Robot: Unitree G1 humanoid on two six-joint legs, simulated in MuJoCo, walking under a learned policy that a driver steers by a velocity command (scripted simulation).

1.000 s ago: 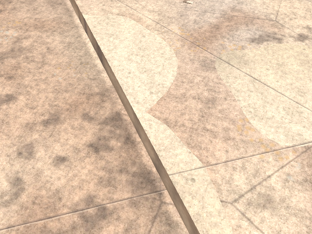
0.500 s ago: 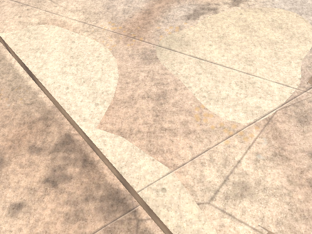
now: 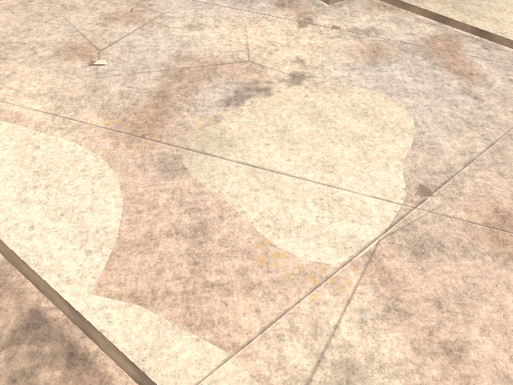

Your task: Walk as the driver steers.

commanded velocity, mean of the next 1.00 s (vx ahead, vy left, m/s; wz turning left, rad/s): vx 0.48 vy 0.00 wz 0.23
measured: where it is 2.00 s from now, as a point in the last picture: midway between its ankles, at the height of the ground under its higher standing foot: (242, 209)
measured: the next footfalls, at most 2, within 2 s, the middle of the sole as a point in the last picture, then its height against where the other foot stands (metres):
right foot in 0.34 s outside the picture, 0.13 m higher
left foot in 0.92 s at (275, 332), level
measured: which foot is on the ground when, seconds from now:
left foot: down 0.00-0.36, up 0.38-0.90, down 0.92-1.00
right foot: up 0.00-0.32, down 0.34-0.92, up 0.94-1.00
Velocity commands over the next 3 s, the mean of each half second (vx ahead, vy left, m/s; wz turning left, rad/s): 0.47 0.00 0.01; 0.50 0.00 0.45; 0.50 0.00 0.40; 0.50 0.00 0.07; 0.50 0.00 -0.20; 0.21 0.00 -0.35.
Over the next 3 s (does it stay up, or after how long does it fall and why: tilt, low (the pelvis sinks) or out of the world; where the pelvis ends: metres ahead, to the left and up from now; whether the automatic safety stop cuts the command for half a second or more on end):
stays up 1.52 0.21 0.11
